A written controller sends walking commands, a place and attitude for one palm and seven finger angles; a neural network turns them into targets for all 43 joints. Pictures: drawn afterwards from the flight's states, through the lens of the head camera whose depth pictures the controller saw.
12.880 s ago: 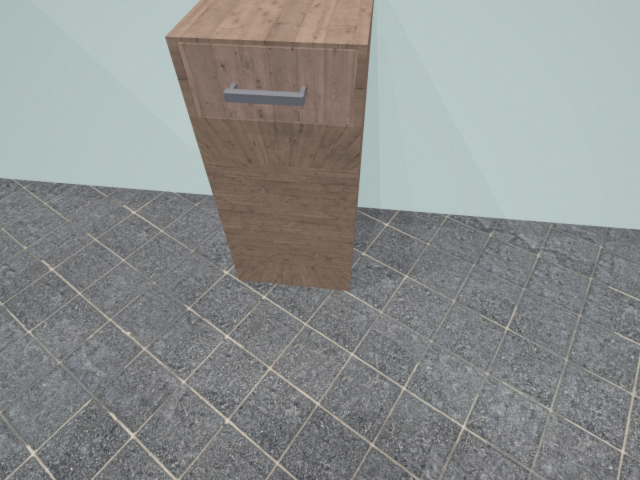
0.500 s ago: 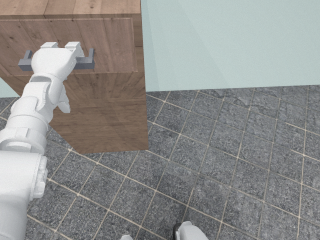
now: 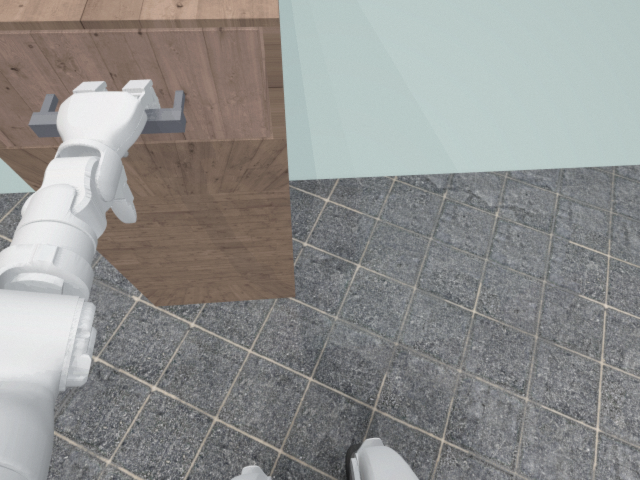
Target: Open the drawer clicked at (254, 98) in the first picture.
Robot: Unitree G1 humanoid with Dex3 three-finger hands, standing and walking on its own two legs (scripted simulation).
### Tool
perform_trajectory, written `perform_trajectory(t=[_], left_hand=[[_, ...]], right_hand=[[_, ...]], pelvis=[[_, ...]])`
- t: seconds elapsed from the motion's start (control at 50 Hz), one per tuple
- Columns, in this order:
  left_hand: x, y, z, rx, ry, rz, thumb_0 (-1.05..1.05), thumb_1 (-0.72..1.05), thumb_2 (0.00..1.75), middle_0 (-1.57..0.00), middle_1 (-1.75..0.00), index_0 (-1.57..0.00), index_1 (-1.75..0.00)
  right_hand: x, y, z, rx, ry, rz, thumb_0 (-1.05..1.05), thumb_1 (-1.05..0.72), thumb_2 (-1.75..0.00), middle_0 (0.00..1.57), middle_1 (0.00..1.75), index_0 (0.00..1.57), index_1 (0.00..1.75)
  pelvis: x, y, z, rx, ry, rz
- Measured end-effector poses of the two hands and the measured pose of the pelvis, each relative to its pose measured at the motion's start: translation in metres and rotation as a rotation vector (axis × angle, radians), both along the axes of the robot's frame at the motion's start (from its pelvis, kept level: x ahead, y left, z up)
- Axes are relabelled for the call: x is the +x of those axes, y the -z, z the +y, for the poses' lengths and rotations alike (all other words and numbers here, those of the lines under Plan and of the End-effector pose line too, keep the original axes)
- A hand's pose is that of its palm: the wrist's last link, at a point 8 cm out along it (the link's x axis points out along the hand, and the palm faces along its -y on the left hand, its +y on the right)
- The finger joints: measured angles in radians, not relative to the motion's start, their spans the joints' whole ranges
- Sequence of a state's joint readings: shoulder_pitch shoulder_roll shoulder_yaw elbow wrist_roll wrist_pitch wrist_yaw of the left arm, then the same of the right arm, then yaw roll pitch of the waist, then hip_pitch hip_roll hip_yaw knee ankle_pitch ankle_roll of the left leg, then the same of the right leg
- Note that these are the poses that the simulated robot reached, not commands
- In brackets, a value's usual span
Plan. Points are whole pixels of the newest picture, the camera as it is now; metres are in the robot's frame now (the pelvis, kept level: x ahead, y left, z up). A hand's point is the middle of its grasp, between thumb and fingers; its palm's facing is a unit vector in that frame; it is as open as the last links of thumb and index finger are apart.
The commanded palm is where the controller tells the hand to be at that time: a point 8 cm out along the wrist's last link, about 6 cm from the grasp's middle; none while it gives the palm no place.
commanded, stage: lower the fingers behind the handle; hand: left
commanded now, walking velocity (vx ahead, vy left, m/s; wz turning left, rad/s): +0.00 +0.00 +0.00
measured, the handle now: (113, 111) +0.58 +0.23 +0.08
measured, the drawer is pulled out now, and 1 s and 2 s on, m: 0.00 0.00 0.01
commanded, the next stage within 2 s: close the thumb around the handle in 0.28 s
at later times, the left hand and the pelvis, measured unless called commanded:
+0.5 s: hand (130, 152) +0.52 +0.21 +0.06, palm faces -0.09 +0.00 -1.00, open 13.5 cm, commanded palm +0.51 +0.21 +0.11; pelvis +0.00 +0.00 +0.00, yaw +0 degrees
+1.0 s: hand (132, 150) +0.53 +0.21 +0.06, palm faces -0.07 -0.01 -1.00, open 5.6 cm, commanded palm +0.51 +0.21 +0.11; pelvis +0.01 -0.01 +0.01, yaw +0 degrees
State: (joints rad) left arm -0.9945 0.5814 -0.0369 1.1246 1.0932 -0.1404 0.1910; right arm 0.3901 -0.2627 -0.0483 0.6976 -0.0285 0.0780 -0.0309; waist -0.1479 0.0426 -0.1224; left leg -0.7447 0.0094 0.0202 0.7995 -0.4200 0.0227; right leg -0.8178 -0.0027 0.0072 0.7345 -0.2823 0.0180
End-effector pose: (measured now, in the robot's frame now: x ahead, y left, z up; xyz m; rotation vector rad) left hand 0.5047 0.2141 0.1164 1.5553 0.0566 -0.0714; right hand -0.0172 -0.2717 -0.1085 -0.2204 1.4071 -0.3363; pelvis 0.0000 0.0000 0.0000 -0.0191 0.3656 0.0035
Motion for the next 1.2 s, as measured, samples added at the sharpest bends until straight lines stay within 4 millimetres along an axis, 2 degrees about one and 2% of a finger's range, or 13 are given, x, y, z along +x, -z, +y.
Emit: perform_trajectory(t=[0.2, 0.36, 0.5, 0.64, 1.0, 1.2], left_hand=[[0.004, 0.006, -0.001, 0.014, -0.042, -0.064, 0.00, -0.49, 0.30, -0.30, -1.20, -0.32, -1.22], [0.004, 0.002, -0.005, 0.023, -0.074, -0.012, 0.00, -0.49, 0.30, -0.32, -1.20, -0.33, -1.24], [0.004, 0.002, -0.008, 0.022, -0.035, 0.009, 0.00, -0.44, 0.33, -0.31, -1.20, -0.33, -1.22], [0.002, 0.004, -0.010, 0.010, -0.016, -0.028, 0.00, -0.19, 0.43, -0.32, -1.23, -0.34, -1.24], [0.005, 0.002, -0.009, 0.009, -0.048, -0.013, 0.00, 0.70, 0.82, -0.38, -1.33, -0.41, -1.33], [0.003, 0.004, -0.009, 0.005, -0.032, -0.029, 0.00, 0.75, 0.82, -0.36, -1.35, -0.40, -1.35]], right_hand=[[0.000, 0.005, -0.001, 0.015, -0.008, 0.026, 0.01, -0.90, -0.90, 0.20, 0.30, 0.20, 0.30], [0.005, 0.004, 0.002, 0.027, 0.005, 0.005, 0.01, -0.90, -0.90, 0.20, 0.30, 0.20, 0.30], [0.006, 0.002, 0.001, 0.022, 0.006, -0.002, 0.00, -0.90, -0.90, 0.20, 0.30, 0.21, 0.30], [0.007, 0.004, -0.002, 0.024, -0.002, 0.013, 0.01, -0.90, -0.90, 0.20, 0.30, 0.20, 0.30], [0.020, 0.001, -0.007, 0.018, 0.002, -0.014, 0.01, -0.90, -0.90, 0.20, 0.30, 0.20, 0.30], [0.021, 0.002, -0.005, 0.020, 0.004, -0.010, 0.01, -0.90, -0.90, 0.20, 0.30, 0.20, 0.30]], pelvis=[[0.001, 0.003, 0.000, -0.003, -0.007, 0.020], [0.003, -0.001, -0.001, -0.002, -0.003, 0.004], [0.005, -0.003, -0.003, 0.000, -0.002, -0.004], [0.007, -0.002, -0.003, 0.001, 0.000, 0.004], [0.012, -0.005, -0.005, 0.003, 0.008, -0.005], [0.014, -0.005, -0.004, 0.003, 0.012, -0.003]])
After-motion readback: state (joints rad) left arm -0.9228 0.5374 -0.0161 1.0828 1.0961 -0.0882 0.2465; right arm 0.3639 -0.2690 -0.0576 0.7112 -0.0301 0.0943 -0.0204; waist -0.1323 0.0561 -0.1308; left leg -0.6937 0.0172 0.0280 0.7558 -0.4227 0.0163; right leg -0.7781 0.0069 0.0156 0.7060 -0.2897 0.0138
